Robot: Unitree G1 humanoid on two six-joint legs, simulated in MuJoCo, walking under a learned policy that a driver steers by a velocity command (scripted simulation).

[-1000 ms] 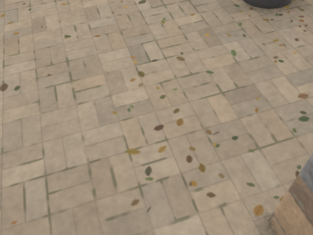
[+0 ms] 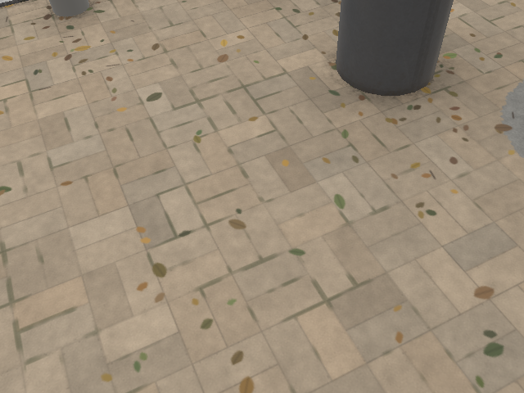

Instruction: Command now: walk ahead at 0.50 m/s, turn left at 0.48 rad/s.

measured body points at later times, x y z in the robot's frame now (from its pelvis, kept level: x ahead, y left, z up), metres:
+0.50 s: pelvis +0.24 +0.12 -0.01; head +0.28 +0.15 +0.44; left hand +0.26 +0.42 -0.14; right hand +0.44 -0.09 -0.11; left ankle +0.28 +0.20 -0.74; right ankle +0.20 -0.06 -0.64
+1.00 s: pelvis +0.52 +0.18 -0.02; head +0.56 +0.19 +0.43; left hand +0.65 +0.46 -0.12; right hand +0.61 -0.08 -0.15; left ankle +0.33 +0.26 -0.65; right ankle +0.66 +0.13 -0.74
